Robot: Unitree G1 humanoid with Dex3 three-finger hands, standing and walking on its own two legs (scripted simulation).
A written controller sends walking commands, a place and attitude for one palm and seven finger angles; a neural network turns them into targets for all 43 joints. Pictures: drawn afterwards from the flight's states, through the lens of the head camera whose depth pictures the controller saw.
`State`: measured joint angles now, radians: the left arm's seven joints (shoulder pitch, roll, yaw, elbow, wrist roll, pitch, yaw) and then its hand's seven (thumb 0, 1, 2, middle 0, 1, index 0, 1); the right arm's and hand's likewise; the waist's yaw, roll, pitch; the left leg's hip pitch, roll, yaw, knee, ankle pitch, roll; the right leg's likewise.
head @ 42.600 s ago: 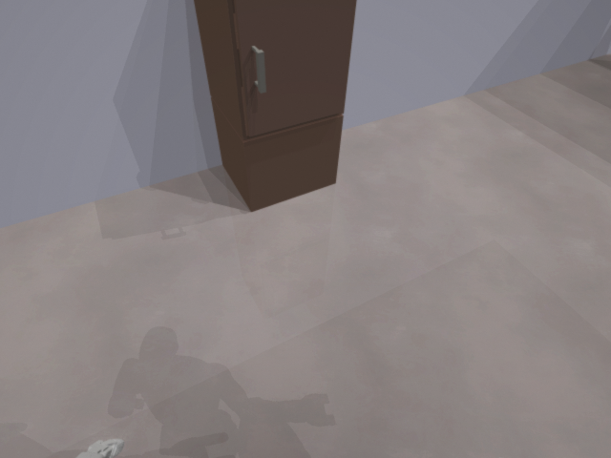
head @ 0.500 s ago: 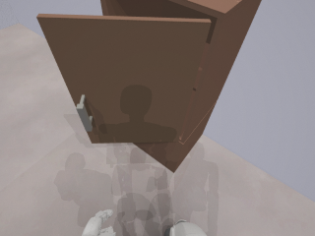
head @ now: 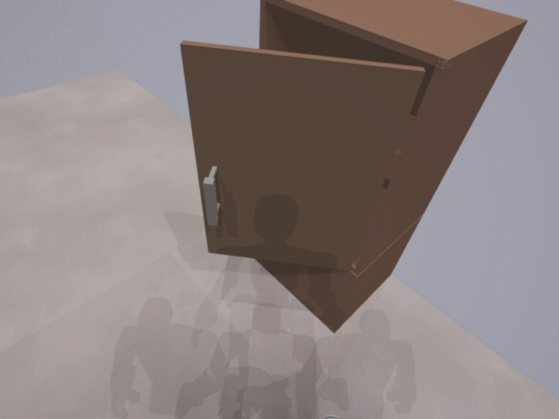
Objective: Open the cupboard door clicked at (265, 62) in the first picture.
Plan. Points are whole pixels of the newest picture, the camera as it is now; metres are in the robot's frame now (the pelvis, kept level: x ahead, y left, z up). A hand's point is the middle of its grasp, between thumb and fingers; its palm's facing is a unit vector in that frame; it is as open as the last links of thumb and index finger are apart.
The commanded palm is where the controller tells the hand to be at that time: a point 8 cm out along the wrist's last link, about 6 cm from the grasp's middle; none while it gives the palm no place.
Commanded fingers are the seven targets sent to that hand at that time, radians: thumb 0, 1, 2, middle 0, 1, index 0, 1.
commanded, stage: come to a stop and stand still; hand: left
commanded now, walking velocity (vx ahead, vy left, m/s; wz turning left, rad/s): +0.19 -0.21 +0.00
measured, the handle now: (213, 196) +0.59 +0.21 -0.08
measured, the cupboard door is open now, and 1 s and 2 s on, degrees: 40 40 40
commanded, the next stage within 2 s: look again from close up in 1.14 s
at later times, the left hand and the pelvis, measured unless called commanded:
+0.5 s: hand out of the picture -0.03 +0.09 -0.15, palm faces +0.07 -0.99 -0.14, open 7.4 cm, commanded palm none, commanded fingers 0.00 0.90 0.90 -0.20 -0.30 -0.20 -0.30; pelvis -0.01 -0.05 +0.01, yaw +0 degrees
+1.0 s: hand out of the picture +0.02 +0.14 -0.17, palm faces +0.04 -0.98 -0.17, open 7.4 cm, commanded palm none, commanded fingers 0.00 0.90 0.90 -0.20 -0.30 -0.20 -0.30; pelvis +0.02 -0.02 +0.01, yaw -1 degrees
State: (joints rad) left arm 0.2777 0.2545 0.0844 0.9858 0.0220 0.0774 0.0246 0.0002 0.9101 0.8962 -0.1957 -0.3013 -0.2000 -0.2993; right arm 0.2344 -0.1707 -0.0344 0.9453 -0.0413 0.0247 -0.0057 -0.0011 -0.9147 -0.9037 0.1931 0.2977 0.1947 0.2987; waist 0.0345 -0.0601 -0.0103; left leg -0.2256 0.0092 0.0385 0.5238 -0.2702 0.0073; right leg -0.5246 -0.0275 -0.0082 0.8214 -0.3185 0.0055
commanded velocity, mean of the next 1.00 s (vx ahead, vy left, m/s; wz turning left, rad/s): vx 0.04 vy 0.03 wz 0.00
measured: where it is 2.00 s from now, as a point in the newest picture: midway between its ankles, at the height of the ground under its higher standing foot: outside the picture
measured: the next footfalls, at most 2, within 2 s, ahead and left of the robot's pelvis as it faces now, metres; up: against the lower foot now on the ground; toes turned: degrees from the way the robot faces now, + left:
right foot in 0.32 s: +0.01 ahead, -0.13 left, +0.00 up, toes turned -3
left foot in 0.72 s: +0.08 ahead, +0.09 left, +0.00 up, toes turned +2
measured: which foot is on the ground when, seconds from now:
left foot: down 0.00-0.30, up 0.32-0.70, down 0.72-1.00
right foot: up 0.00-0.30, down 0.32-1.00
